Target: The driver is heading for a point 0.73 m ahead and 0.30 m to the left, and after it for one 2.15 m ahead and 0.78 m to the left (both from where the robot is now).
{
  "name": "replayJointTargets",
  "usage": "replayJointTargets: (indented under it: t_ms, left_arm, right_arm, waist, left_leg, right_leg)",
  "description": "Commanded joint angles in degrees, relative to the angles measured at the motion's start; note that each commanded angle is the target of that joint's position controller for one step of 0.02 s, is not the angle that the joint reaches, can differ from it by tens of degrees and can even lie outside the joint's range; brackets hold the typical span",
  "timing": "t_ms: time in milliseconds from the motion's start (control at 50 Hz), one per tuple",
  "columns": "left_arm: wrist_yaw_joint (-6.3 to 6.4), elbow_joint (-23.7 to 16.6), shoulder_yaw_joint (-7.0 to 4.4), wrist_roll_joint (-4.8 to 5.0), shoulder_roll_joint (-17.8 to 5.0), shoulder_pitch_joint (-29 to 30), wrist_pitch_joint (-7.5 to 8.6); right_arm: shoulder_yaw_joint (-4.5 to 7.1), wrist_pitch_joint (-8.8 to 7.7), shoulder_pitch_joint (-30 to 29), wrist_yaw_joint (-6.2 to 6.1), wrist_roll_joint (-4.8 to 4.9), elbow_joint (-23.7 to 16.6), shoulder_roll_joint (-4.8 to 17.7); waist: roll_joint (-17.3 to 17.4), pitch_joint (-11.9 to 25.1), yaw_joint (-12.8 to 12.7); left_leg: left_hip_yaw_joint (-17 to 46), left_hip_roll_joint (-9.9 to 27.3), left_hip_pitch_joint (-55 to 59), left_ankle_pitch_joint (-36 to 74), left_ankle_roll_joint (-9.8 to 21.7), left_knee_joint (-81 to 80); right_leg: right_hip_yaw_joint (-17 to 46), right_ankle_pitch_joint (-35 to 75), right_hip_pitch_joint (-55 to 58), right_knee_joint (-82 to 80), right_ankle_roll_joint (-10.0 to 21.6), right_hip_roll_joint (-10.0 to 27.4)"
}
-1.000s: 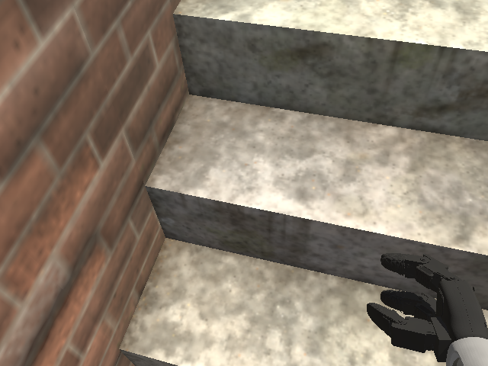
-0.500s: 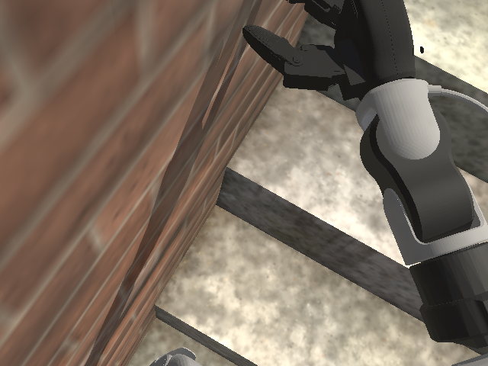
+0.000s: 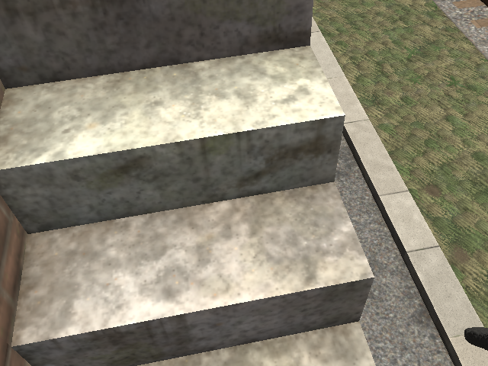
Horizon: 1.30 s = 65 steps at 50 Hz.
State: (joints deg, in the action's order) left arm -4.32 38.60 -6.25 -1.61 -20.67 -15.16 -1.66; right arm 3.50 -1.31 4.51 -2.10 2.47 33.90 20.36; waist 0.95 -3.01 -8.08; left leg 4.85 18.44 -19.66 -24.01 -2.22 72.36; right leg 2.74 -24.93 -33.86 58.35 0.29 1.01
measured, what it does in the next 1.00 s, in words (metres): climbs, turning left: left foot 0.19 m higher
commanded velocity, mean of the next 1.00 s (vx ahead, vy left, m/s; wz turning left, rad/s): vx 0.56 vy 0.00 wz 0.64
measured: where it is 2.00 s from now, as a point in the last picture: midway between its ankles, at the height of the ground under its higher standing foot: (204, 272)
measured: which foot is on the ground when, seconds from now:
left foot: up 0.00-0.62, down 0.64-1.00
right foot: down 0.00-0.66, up 0.68-1.00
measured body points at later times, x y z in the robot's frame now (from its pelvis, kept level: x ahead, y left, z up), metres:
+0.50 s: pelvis +0.13 -0.01 +0.07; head +0.10 -0.06 +0.52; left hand +0.11 +0.24 -0.04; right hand +0.36 -0.20 -0.03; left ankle +0.17 +0.13 -0.29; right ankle +0.08 -0.13 -0.67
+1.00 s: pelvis +0.22 +0.14 +0.23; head +0.21 +0.11 +0.68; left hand +0.28 +0.45 +0.17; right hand +0.30 -0.02 +0.07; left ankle +0.21 +0.17 -0.47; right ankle +0.33 +0.04 -0.22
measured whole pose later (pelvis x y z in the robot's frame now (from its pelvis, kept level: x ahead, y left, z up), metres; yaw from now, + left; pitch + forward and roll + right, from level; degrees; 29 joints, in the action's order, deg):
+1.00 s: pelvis +0.22 +0.14 +0.23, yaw +32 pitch +6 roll +1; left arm 3.5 43.9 -1.8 -0.3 -10.0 -2.5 1.2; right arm -1.4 -4.4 26.9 7.2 0.1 55.0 7.5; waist 3.3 9.5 0.8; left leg 8.8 -17.2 -27.8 -17.3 8.7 42.1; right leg 4.3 -12.3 -69.1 116.0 -0.7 0.3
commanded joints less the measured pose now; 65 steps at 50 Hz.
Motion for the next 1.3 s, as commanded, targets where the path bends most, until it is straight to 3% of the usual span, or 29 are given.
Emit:
replayJointTargets:
  t_ms: [20, 100, 140, 180, 240, 340, 380, 460, 480, 500, 520, 540, 560, 600, 640, 660, 680, 700, 720, 740, 780, 800, 860, 920, 1040, 1100, 1160, 1220, 1300]
  left_arm:
    - [2.74, -2.61, 1.36, -4.04, -6.21, -4.55, 0.42]
    - [4.87, -8.57, 4.33, -1.15, 2.57, 8.26, 4.66]
    - [6.14, -8.28, 3.77, -0.46, 2.12, 8.22, 6.47]
    - [6.62, -6.39, 3.19, -1.34, 1.43, 4.39, 8.23]
    - [7.11, -0.83, 1.82, -0.29, 0.51, 2.41, 11.37]
    - [5.71, 6.02, 2.91, -0.31, 4.21, -0.13, 13.72]
    - [5.60, 6.96, 2.10, 0.37, 1.55, -4.46, 14.14]
    - [5.88, 7.23, 2.68, -1.72, 2.47, -5.94, 12.55]
    - [-2.06, 5.25, 7.32, -10.73, 2.94, -5.24, 7.24]
    - [-4.60, 6.34, 6.34, -11.09, -0.06, -2.97, 4.06]
    - [-7.51, 6.77, 6.33, -10.67, -1.96, 3.10, 2.02]
    - [-7.59, 9.78, 5.68, -9.91, -6.63, 1.09, 0.54]
    - [-5.46, 12.03, 5.65, -10.94, -7.92, 1.62, 3.13]
    - [-1.28, 12.32, 4.44, -7.63, -9.56, -0.31, 7.64]
    - [-0.34, 13.43, 2.55, -6.77, -12.59, -0.44, 4.29]
    - [0.50, 14.79, 2.91, -7.42, -7.42, -1.52, 2.43]
    - [-1.85, 14.20, 4.53, -7.04, 2.39, -5.04, 0.49]
    - [-1.85, 13.44, 5.09, -1.58, 2.00, -3.60, -0.06]
    - [0.28, 9.71, 4.33, 0.58, 1.29, 5.32, 1.00]
    - [2.47, 10.00, 3.49, -1.16, 1.11, 7.89, 1.89]
    - [5.04, 8.71, 3.67, -3.77, 2.65, 7.27, 3.33]
    - [6.64, 6.52, 3.23, -3.55, 1.91, 7.26, 2.63]
    - [9.31, 2.87, 1.20, -0.39, -2.15, 14.55, 2.43]
    - [8.83, 1.31, 2.38, 1.42, 2.15, 17.24, 3.71]
    - [7.61, 1.31, 1.71, 2.32, 3.45, 16.71, 4.00]
    - [6.32, 1.69, 1.69, 2.34, 4.96, 15.33, 4.57]
    - [6.14, 4.22, 1.01, 3.49, 3.68, 11.88, 5.12]
    - [7.16, 5.58, -0.56, 6.17, -0.07, 10.12, 5.24]
    - [8.35, 6.83, -1.31, 4.41, -1.44, 7.92, 5.66]
  right_arm:
    - [-3.91, -1.93, -9.61, -2.47, 1.80, -11.26, -12.72]
    - [-1.84, -2.31, -6.03, -1.11, -1.91, -6.51, -8.09]
    - [-1.04, -1.33, -6.24, -0.73, -2.40, -4.98, -7.81]
    - [-0.06, -0.95, -8.72, -1.09, -3.22, -5.07, -6.52]
    - [0.85, 0.19, -6.28, -0.35, -3.07, -3.40, -9.06]
    - [1.10, 3.85, -5.22, 0.15, -1.25, -3.97, -12.39]
    - [1.65, 4.83, -1.83, 0.80, -1.21, -1.83, -10.17]
    - [0.84, 5.85, -6.89, 1.88, -1.80, -4.33, -10.53]
    - [-4.55, 3.94, -2.27, 9.15, -0.51, 0.35, -8.71]
    - [-3.92, 3.24, 3.19, 12.81, -2.84, 3.73, -10.26]
    - [-4.24, 3.83, -1.44, 13.56, -1.70, 1.91, -5.11]
    - [-4.81, 5.20, -1.20, 14.46, -1.39, 1.87, -3.60]
    - [-4.78, 6.34, 2.65, 14.91, 0.37, 2.09, -4.11]
    - [-3.93, 7.79, 4.52, 12.27, 0.05, 2.37, -2.35]
    - [-4.45, 9.70, 12.01, 10.90, -1.37, 2.80, -3.90]
    - [-3.67, 10.10, 25.18, 8.21, -5.04, 7.64, -5.65]
    - [-2.67, 9.88, 29.58, 5.58, -8.51, 10.08, 2.13]
    - [-1.85, 8.18, 33.81, 5.40, -8.38, 11.22, 2.68]
    - [-3.51, 4.89, 32.29, 6.86, -5.41, 12.92, -2.81]
    - [-4.53, 1.54, 29.97, 8.30, -2.38, 13.75, -6.54]
    - [-6.44, -2.58, 20.63, 9.83, -1.07, 15.34, -11.43]
    - [-6.54, -2.53, 17.98, 10.51, -2.14, 15.38, -11.49]
    - [-3.63, -3.38, 14.79, 10.98, -0.36, 13.14, -6.47]
    - [-3.99, -3.92, 21.94, 10.29, -3.26, 17.68, -9.33]
    - [-6.55, -4.81, 23.52, 9.04, -1.71, 17.59, -11.54]
    - [-6.42, -5.00, 21.63, 9.54, -0.26, 15.18, -8.66]
    - [-5.60, -5.26, 19.03, 10.46, -1.73, 12.74, -4.88]
    - [-4.91, -4.64, 20.00, 11.70, -4.42, 12.00, -3.86]
    - [-3.92, -3.43, 20.98, 14.10, -5.49, 11.62, -2.74]
  waist:
    - [-20.60, 15.69, 1.49]
    - [-20.32, 10.10, 5.66]
    - [-19.07, 9.19, 5.56]
    - [-8.79, 7.33, 3.97]
    - [0.20, 3.06, 5.20]
    - [-3.05, -1.47, 7.31]
    - [-3.92, -0.95, 6.66]
    - [-5.86, -3.40, 8.08]
    - [-0.85, -16.45, 1.90]
    - [-3.95, -9.16, 7.47]
    - [-3.93, -0.49, 9.66]
    - [-16.54, 10.86, 9.74]
    - [-18.37, 14.06, 13.77]
    - [-21.59, 19.42, 15.02]
    - [-19.98, 21.01, 17.85]
    - [-8.24, 21.19, 21.48]
    - [2.29, 27.02, 14.67]
    - [-0.29, 29.30, 15.55]
    - [2.71, 21.96, 15.18]
    - [2.44, 16.44, 11.70]
    - [2.62, 12.42, 5.65]
    - [-1.55, 10.91, 4.19]
    - [-0.40, 11.46, 5.95]
    - [0.95, 10.50, 8.02]
    - [-0.83, 13.01, 7.90]
    - [2.54, 11.86, 6.49]
    - [3.20, 8.37, 6.95]
    - [-0.01, 6.48, 9.92]
    - [4.03, 3.74, 10.96]
  left_leg:
    - [3.14, -21.94, -29.12, 6.28, 1.51, 53.02]
    - [5.74, -23.58, -36.78, 20.12, 2.27, 54.31]
    - [5.29, -25.54, -42.23, 20.63, 2.62, 62.35]
    - [4.99, -26.49, -49.76, 20.42, 3.81, 69.18]
    - [3.54, -27.73, -57.84, 18.57, 4.05, 72.72]
    - [-1.24, -25.83, -62.05, 13.25, 3.72, 74.98]
    - [-3.44, -24.59, -60.94, 12.69, 3.38, 71.09]
    - [-5.68, -22.13, -61.37, 9.25, 3.40, 64.35]
    - [5.92, -22.26, -87.28, 17.20, 9.06, 54.73]
    - [1.28, -19.31, -84.16, 17.60, 8.84, 44.19]
    - [-3.46, -18.79, -66.08, 6.37, 11.20, 27.44]
    - [-9.10, -25.01, -50.03, 3.89, 11.00, 26.31]
    - [-12.66, -25.22, -39.32, 13.78, 9.63, 26.90]
    - [-19.19, -31.97, -34.93, 7.38, 6.64, 9.85]
    - [-15.44, -34.51, -21.89, 12.63, 10.12, -21.58]
    - [-6.76, -34.81, -4.43, 25.86, 14.71, -34.85]
    - [20.62, -25.18, 10.21, 46.65, 27.14, -26.09]
    - [25.92, -16.70, 10.24, 39.94, 25.47, -33.51]
    - [25.02, -18.43, 2.45, 16.80, 20.65, -35.68]
    - [24.30, -21.04, -2.61, 10.20, 18.34, -36.01]
    - [18.96, -25.30, -10.42, 12.73, 16.90, -38.28]
    - [18.58, -24.94, -13.98, 20.30, 17.23, -39.20]
    - [26.80, -18.27, -11.25, 21.71, 12.84, -45.15]
    - [26.31, -17.52, -10.21, 26.52, 8.16, -41.37]
    - [21.88, -14.35, 8.35, 43.96, 3.35, -38.60]
    - [18.99, -14.95, 7.94, 46.45, 2.25, -39.49]
    - [18.28, -13.34, 10.64, 46.39, 0.70, -40.96]
    - [21.84, -6.87, 21.30, 51.88, 4.86, -42.91]
    - [20.23, -4.63, 24.41, 40.69, 14.15, -46.87]
  right_leg:
    - [20.15, 14.37, 18.98, -26.89, 9.20, 11.41]
    - [19.67, -10.78, 9.04, -31.02, 2.40, 16.41]
    - [21.01, -8.56, 10.97, -32.45, 2.44, 18.94]
    - [19.58, -3.00, 17.01, -32.33, 2.67, 21.05]
    - [11.25, 9.18, 21.93, -31.78, 1.62, 21.55]
    - [-1.09, 17.92, 22.41, -35.97, 1.82, 18.54]
    - [-1.62, 14.69, 25.86, -41.32, 2.56, 18.31]
    - [-6.72, 22.30, 30.61, -44.93, 2.49, 18.66]
    - [-1.47, 49.65, 32.16, -48.06, 19.07, 27.11]
    - [-4.28, 66.51, 38.74, -49.86, 21.28, 32.62]
    - [-12.35, 73.78, 26.45, -52.27, 20.37, 29.41]
    - [-13.71, 91.64, 20.64, -52.01, 24.51, 27.34]
    - [-16.94, 106.04, 19.86, -50.29, 23.44, 27.18]
    - [-18.84, 120.13, 34.88, -38.97, 21.09, 23.04]
    - [-17.74, 129.37, 38.26, -24.72, 18.75, 20.47]
    - [-15.43, 89.09, 17.71, -5.11, 13.12, 14.76]
    - [-7.25, 32.80, -11.16, 25.95, 4.58, 6.32]
    - [7.51, 30.02, -14.14, 38.63, 2.77, 3.21]
    - [11.24, 30.29, -20.57, 43.90, 4.03, -0.12]
    - [11.68, 30.16, -24.50, 46.86, 3.79, -0.29]
    - [10.40, 24.36, -25.05, 49.67, 5.05, -0.71]
    - [9.19, 26.16, -25.30, 45.15, 3.55, -1.04]
    - [5.21, 8.67, -28.19, 44.69, -2.60, 0.61]
    - [3.34, 12.71, -33.66, 60.52, -0.92, 0.49]
    - [5.69, 16.10, -43.98, 58.49, -3.74, 1.05]
    - [3.53, 16.89, -38.20, 51.89, -5.92, 1.71]
    - [6.88, 19.49, -36.20, 45.51, -7.45, 0.60]
    - [16.43, 18.67, -40.69, 44.84, -7.81, -3.31]
    - [16.74, 18.10, -45.57, 48.70, -6.43, -7.17]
